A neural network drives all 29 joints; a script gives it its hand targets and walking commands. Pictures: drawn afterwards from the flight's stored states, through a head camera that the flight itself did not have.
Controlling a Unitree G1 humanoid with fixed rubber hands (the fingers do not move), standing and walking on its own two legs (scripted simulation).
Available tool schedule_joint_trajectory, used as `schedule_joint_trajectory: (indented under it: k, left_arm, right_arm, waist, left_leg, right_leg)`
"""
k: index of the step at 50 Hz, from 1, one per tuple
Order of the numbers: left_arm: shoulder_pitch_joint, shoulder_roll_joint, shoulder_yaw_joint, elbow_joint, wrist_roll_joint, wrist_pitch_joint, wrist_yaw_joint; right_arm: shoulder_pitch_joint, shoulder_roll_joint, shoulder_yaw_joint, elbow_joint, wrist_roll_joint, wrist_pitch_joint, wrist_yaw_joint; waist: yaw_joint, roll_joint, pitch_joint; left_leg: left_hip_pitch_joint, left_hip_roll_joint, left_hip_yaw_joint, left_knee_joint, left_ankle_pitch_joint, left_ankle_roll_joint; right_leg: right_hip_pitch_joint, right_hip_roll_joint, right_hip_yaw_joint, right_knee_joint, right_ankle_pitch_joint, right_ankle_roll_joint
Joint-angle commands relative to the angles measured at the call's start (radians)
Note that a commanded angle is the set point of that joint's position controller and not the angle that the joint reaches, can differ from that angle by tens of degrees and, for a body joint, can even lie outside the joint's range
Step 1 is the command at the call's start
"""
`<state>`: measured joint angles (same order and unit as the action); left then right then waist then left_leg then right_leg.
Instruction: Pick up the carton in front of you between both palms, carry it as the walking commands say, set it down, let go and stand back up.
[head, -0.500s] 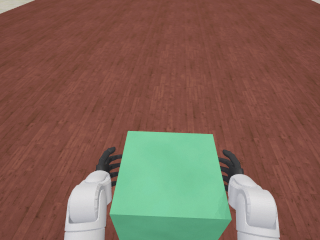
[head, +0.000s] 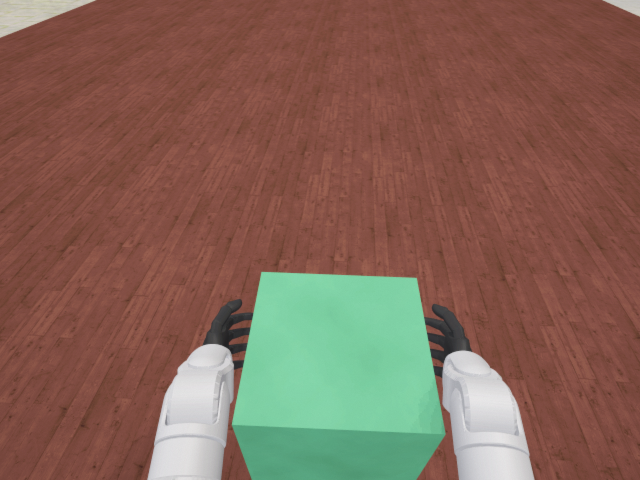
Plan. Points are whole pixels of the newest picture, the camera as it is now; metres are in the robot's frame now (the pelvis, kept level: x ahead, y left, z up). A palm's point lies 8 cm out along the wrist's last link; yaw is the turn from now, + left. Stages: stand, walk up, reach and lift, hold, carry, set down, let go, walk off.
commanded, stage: carry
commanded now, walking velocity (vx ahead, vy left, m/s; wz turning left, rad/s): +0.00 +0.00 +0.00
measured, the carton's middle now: (334, 388) +0.29 +0.00 -0.04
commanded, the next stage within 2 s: hold in 0.36 s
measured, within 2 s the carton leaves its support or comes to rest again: neither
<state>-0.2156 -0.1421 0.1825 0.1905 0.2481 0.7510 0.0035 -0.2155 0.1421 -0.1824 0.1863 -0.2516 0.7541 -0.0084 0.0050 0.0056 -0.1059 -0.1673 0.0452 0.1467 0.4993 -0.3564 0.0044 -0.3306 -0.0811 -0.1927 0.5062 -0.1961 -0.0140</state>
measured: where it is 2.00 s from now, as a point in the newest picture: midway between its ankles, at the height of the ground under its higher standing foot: outside the picture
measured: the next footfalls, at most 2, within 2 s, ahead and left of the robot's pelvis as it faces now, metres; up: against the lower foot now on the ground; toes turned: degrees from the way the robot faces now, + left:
none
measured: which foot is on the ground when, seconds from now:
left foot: down 0.00-1.00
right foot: down 0.00-1.00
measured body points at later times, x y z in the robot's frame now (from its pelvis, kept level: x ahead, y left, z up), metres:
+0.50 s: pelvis -0.02 +0.00 +0.01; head -0.03 +0.00 +0.46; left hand +0.27 +0.16 +0.04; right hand +0.28 -0.14 +0.03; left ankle -0.06 +0.11 -0.73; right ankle +0.04 -0.13 -0.73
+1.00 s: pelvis -0.04 -0.03 +0.01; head -0.08 -0.05 +0.45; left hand +0.24 +0.16 +0.05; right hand +0.28 -0.14 +0.04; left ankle -0.06 +0.11 -0.73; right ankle +0.04 -0.13 -0.73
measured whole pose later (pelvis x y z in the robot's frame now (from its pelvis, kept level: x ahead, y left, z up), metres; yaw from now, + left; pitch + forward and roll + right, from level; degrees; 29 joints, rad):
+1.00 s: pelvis -0.04 -0.03 +0.01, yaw +7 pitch -8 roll +0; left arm -0.30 -0.16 0.26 0.31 0.29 0.67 -0.03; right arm -0.29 0.16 -0.24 0.26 -0.30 0.72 0.00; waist 0.00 0.04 0.05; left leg -0.02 0.00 -0.09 0.40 -0.24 -0.01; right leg -0.11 0.02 0.00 0.37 -0.12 -0.01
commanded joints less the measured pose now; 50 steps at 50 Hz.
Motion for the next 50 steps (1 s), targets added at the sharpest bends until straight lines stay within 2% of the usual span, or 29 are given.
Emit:
schedule_joint_trajectory:
  k: [1,5,9,18,19,20,21,22,23,24,25,28,31,37,43,50]
  left_arm:
    - [-0.467,-0.837,-0.468,0.0,-0.199,-0.096,-0.2]
    - [-0.467,-0.877,-0.488,0.003,-0.205,-0.113,-0.208]
    - [-0.43,-0.886,-0.543,-0.055,-0.238,-0.075,-0.206]
    - [-0.427,-0.867,-0.547,-0.084,-0.245,-0.049,-0.204]
    - [-0.317,-0.902,-0.513,-0.066,-0.235,-0.052,-0.21]
    - [-0.345,-0.867,-0.511,-0.1,-0.217,-0.074,-0.199]
    - [-0.341,-0.84,-0.499,-0.093,-0.199,-0.077,-0.192]
    - [-0.347,-0.835,-0.485,-0.09,-0.196,-0.082,-0.19]
    - [-0.328,-0.829,-0.471,-0.063,-0.184,-0.086,-0.182]
    - [-0.347,-0.825,-0.471,-0.057,-0.186,-0.089,-0.186]
    - [-0.355,-0.831,-0.472,-0.054,-0.185,-0.091,-0.189]
    - [-0.406,-0.85,-0.503,-0.057,-0.214,-0.09,-0.204]
    - [-0.44,-0.854,-0.495,-0.03,-0.216,-0.088,-0.219]
    - [-0.48,-0.878,-0.465,0.03,-0.202,-0.096,-0.238]
    - [-0.516,-0.912,-0.44,0.078,-0.195,-0.104,-0.255]
    - [-0.559,-0.933,-0.413,0.124,-0.19,-0.106,-0.275]
  right_arm:
    - [-0.454,0.844,0.47,0.002,0.197,-0.094,0.2]
    - [-0.459,0.882,0.494,0.005,0.205,-0.111,0.208]
    - [-0.425,0.892,0.55,-0.051,0.242,-0.075,0.207]
    - [-0.421,0.872,0.552,-0.079,0.249,-0.048,0.205]
    - [-0.306,0.885,0.55,-0.102,0.249,-0.041,0.206]
    - [-0.343,0.836,0.539,-0.156,0.241,-0.057,0.205]
    - [-0.359,0.837,0.535,-0.161,0.244,-0.058,0.205]
    - [-0.366,0.835,0.547,-0.153,0.241,-0.061,0.201]
    - [-0.374,0.824,0.55,-0.144,0.242,-0.061,0.204]
    - [-0.384,0.831,0.553,-0.143,0.243,-0.065,0.206]
    - [-0.387,0.836,0.554,-0.139,0.24,-0.067,0.207]
    - [-0.375,0.845,0.529,-0.1,0.214,-0.07,0.202]
    - [-0.376,0.857,0.5,-0.061,0.193,-0.068,0.202]
    - [-0.443,0.894,0.493,-0.014,0.197,-0.068,0.226]
    - [-0.503,0.926,0.497,0.027,0.209,-0.067,0.254]
    - [-0.538,0.949,0.476,0.078,0.207,-0.061,0.27]
  waist:
    - [-0.002,-0.003,-0.176]
    - [-0.002,-0.005,-0.204]
    - [-0.003,-0.005,-0.222]
    - [-0.004,-0.003,-0.196]
    - [0.004,0.085,-0.071]
    - [0.01,0.089,-0.114]
    - [0.006,0.037,-0.113]
    - [0.01,0.021,-0.143]
    - [0.02,0.05,-0.136]
    - [0.014,0.021,-0.099]
    - [0.013,0.012,-0.096]
    - [-0.017,0.015,-0.095]
    - [-0.028,0.016,-0.052]
    - [-0.011,0.026,-0.017]
    - [0.001,0.011,-0.026]
    - [-0.002,-0.016,-0.036]
  left_leg:
    - [-0.058,0.11,-0.093,-0.104,0.184,0.015]
    - [-0.051,0.11,-0.093,-0.091,0.208,0.015]
    - [-0.046,0.111,-0.09,-0.074,0.241,0.013]
    - [-0.066,0.112,-0.092,-0.081,0.222,0.014]
    - [-0.06,-0.101,-0.249,-0.156,0.53,0.01]
    - [-0.048,-0.093,-0.266,-0.157,0.559,0.015]
    - [0.025,-0.098,-0.267,-0.153,0.6,0.016]
    - [0.031,-0.101,-0.262,-0.16,0.59,0.009]
    - [0.051,-0.111,-0.258,-0.19,0.477,0.015]
    - [0.043,-0.112,-0.254,-0.197,0.443,0.013]
    - [0.067,-0.117,-0.249,-0.192,0.458,0.011]
    - [0.04,-0.114,-0.248,-0.205,0.392,-0.001]
    - [-0.015,-0.11,-0.248,-0.221,0.29,0.003]
    - [-0.1,-0.104,-0.245,-0.248,0.131,0.02]
    - [-0.14,-0.107,-0.239,-0.249,0.047,0.036]
    - [-0.13,-0.117,-0.23,-0.229,0.031,0.038]
  right_leg:
    - [0.159,-0.093,0.114,-0.054,0.176,-0.005]
    - [0.171,-0.094,0.114,-0.046,0.206,-0.006]
    - [0.173,-0.098,0.113,-0.035,0.239,-0.006]
    - [0.156,-0.096,0.114,-0.04,0.217,-0.002]
    - [0.433,0.171,0.248,-0.079,0.411,-0.03]
    - [0.483,0.16,0.269,-0.076,0.479,-0.027]
    - [0.449,0.162,0.272,-0.087,0.486,-0.01]
    - [0.492,0.166,0.268,-0.095,0.501,0.001]
    - [0.489,0.168,0.263,-0.098,0.431,0.012]
    - [0.46,0.181,0.251,-0.108,0.373,0.017]
    - [0.437,0.186,0.248,-0.116,0.367,0.02]
    - [0.467,0.192,0.245,-0.13,0.293,0.014]
    - [0.479,0.185,0.247,-0.14,0.226,0.006]
    - [0.508,0.175,0.241,-0.144,0.125,0.01]
    - [0.519,0.162,0.246,-0.152,0.043,0.018]
    - [0.506,0.141,0.266,-0.182,-0.03,0.026]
